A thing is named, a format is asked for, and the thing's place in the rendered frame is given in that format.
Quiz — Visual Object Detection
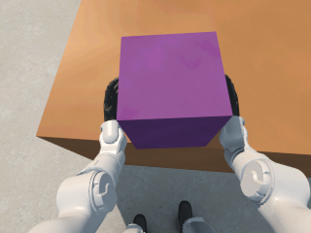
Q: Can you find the left robot upper arm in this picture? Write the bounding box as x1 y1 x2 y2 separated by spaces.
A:
27 170 118 233

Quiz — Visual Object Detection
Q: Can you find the carton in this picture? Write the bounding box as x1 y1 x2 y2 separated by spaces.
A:
116 31 233 150

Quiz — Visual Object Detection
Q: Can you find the left robot shin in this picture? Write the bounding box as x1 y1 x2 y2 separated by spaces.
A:
126 223 143 230

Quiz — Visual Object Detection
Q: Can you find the left robot forearm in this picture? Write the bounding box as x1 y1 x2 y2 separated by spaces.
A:
56 119 127 209

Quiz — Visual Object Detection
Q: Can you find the right robot upper arm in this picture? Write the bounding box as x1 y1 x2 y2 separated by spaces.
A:
240 159 311 233

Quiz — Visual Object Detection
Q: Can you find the robot left hand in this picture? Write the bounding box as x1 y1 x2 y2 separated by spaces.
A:
103 77 119 122

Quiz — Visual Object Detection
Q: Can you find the robot shin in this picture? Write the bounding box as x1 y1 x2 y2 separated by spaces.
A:
126 223 143 230
183 216 204 233

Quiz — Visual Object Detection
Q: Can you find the pedestal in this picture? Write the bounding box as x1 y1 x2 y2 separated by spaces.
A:
36 0 311 179

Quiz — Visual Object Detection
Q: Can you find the robot right hand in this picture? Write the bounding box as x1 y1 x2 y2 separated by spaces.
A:
225 75 240 117

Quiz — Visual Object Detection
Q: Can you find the right robot shin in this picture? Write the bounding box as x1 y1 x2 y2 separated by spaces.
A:
183 216 204 233

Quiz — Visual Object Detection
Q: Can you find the right robot forearm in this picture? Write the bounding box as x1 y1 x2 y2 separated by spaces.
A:
219 116 311 200

